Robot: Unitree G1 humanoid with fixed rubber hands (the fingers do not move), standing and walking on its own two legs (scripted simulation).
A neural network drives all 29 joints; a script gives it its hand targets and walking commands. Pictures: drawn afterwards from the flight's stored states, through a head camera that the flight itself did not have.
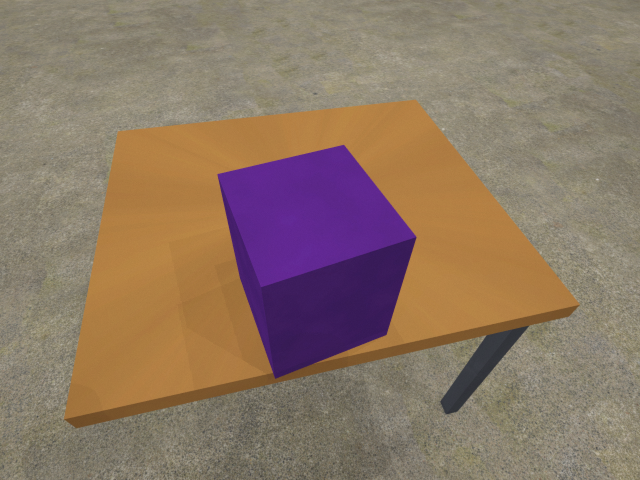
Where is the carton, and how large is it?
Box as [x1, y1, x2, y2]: [217, 145, 415, 378]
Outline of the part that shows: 344,145 217,174 240,279 275,378 386,334 415,240 414,234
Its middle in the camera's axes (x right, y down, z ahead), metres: -0.02 +0.04 +0.61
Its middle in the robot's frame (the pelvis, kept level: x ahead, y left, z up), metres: +0.42 +0.03 +0.00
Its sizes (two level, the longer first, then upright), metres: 0.210 0.200 0.250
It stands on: a table, 0.65 m high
